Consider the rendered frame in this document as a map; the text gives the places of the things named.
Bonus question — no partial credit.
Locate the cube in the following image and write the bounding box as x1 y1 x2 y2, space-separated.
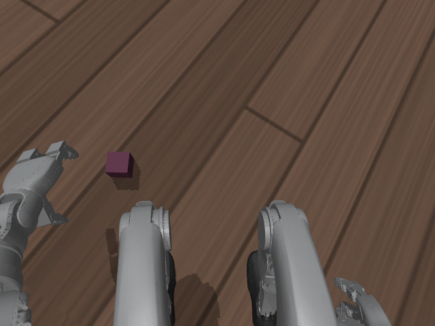
105 151 134 178

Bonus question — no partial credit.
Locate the right robot foot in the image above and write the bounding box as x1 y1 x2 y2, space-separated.
247 251 277 326

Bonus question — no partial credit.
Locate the left robot arm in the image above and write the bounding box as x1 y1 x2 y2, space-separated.
0 189 44 326

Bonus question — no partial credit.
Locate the right robot hand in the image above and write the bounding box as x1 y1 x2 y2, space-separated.
334 277 392 326

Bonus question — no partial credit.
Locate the left robot hand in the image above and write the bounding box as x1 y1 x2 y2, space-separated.
3 141 79 228

